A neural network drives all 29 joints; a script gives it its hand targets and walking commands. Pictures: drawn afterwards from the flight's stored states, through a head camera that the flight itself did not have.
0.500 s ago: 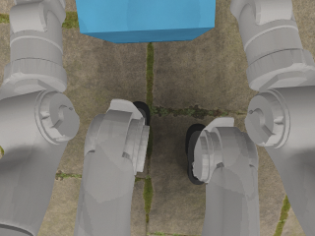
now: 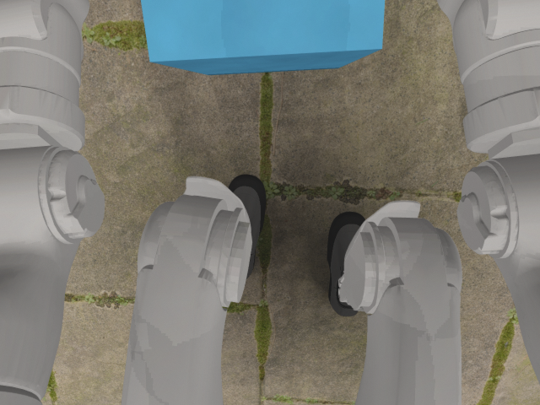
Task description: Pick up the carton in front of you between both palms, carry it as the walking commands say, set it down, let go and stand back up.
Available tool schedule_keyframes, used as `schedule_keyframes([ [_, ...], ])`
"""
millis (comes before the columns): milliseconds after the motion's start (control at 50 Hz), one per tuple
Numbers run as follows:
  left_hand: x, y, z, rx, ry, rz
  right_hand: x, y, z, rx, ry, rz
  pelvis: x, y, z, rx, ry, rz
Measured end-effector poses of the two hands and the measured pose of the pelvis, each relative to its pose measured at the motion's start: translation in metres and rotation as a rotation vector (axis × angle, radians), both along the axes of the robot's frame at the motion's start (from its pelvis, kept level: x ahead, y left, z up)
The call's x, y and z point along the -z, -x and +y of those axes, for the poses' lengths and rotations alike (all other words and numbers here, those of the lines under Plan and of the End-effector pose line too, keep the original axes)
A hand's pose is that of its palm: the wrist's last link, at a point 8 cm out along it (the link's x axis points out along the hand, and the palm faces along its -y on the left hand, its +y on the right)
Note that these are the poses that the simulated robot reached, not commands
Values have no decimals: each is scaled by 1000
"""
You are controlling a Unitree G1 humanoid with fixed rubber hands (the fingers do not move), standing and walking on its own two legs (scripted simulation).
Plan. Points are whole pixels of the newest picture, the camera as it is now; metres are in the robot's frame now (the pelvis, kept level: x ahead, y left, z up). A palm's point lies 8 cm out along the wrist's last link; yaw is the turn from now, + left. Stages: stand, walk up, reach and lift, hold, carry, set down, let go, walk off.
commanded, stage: set down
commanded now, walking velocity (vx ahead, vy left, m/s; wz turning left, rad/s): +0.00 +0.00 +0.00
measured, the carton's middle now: out of the picture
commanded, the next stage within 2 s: let go in 0.92 s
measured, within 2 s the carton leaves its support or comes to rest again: neither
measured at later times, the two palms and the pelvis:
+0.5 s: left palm out of the picture +0.53 +0.31 +0.01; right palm out of the picture +0.60 -0.07 +0.02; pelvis +0.01 +0.00 +0.12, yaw +0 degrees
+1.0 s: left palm out of the picture +0.52 +0.32 +0.16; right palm out of the picture +0.60 -0.07 +0.16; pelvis +0.04 +0.01 +0.26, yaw +1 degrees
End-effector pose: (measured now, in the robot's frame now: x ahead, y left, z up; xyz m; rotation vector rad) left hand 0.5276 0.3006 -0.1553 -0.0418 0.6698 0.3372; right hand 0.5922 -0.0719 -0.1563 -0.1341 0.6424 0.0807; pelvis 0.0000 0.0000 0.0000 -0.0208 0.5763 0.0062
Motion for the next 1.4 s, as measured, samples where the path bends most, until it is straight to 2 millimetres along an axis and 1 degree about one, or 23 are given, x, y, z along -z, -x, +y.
schedule_keyframes([
  [60,-26,-4,1,1,-2,-31,-28,-5,7,3,3,-24,-10,2,-1,-9,4,9],
  [140,-64,-3,4,-2,-3,-29,-69,-11,15,13,3,-15,-30,2,-3,-18,11,44],
  [220,-96,0,6,4,1,-13,-100,-12,16,27,3,10,-52,-1,-2,-26,21,96],
  [300,-120,1,4,13,3,-10,-122,-10,10,40,4,16,-72,-4,-1,-31,30,137],
  [440,-153,1,5,8,-1,-17,-157,-11,0,45,11,-2,-104,-8,0,-29,35,181],
  [520,-176,1,11,5,-6,-19,-179,-13,0,38,10,-8,-125,-11,1,-28,33,200],
  [660,-222,3,17,8,-5,-23,-221,-13,2,27,9,-4,-164,-19,3,-35,33,219],
  [880,-291,4,16,16,-3,-29,-291,-10,0,17,15,-4,-229,-31,6,-45,33,215],
  [1000,-319,7,16,32,-12,-18,-320,-7,-2,14,26,3,-258,-39,8,-46,28,207],
  [1060,-327,13,15,62,-28,6,-329,3,-6,23,49,14,-273,-44,10,-47,28,197],
  [1120,-334,26,12,112,-52,42,-336,21,-13,42,80,33,-290,-51,13,-46,28,173],
  [1200,-346,52,9,176,-78,91,-347,55,-26,65,108,62,-312,-62,17,-45,26,122],
  [1260,-359,73,7,204,-86,116,-359,77,-35,70,118,76,-326,-70,20,-45,22,79],
  [1400,-396,116,4,213,-90,128,-392,115,-51,57,121,76,-349,-85,23,-48,8,-13],
])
